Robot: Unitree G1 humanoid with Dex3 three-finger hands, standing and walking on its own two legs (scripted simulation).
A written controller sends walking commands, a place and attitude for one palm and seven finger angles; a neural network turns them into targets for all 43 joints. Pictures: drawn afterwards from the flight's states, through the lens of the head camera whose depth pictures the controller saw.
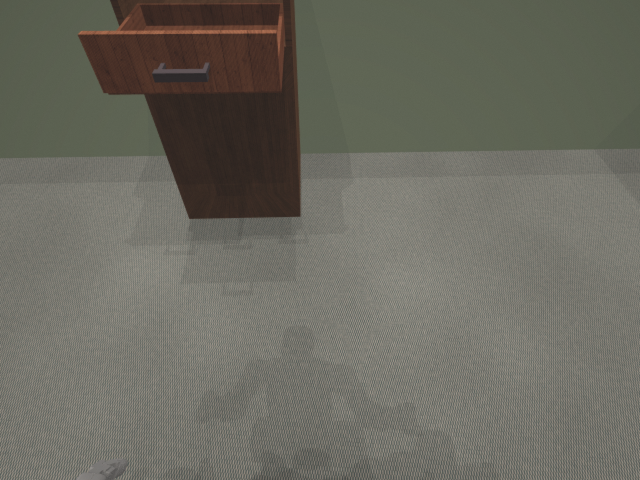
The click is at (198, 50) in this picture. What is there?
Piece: drawer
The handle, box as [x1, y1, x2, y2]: [152, 62, 209, 81]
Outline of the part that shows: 209,63 205,63 202,69 166,69 165,64 160,63 158,68 154,69 152,74 155,81 207,81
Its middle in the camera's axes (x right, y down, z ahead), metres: -0.32 -0.39 +0.90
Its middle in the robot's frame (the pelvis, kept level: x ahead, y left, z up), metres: +0.93 +0.38 +0.05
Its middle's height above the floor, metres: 0.82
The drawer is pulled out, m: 0.28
